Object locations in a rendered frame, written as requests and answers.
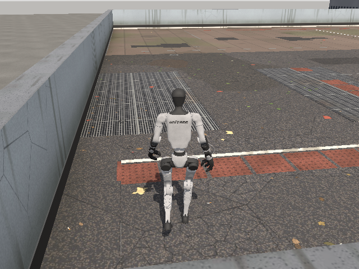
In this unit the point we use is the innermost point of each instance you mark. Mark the right robot forearm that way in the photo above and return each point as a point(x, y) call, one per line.
point(206, 149)

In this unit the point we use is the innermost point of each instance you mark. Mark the robot right hand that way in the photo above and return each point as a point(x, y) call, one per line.
point(210, 163)

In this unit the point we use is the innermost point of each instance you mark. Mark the right robot upper arm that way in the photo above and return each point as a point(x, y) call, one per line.
point(199, 127)

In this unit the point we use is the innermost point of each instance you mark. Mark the robot right thigh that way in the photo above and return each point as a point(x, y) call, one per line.
point(192, 166)

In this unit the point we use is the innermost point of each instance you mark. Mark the left robot upper arm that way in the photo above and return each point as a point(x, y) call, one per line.
point(158, 127)

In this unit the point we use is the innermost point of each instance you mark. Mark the robot left hand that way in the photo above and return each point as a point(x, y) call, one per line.
point(155, 152)

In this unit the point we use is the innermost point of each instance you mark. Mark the robot head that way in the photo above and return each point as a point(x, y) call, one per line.
point(178, 96)

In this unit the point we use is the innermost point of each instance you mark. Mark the left robot forearm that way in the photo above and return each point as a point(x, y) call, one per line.
point(152, 146)

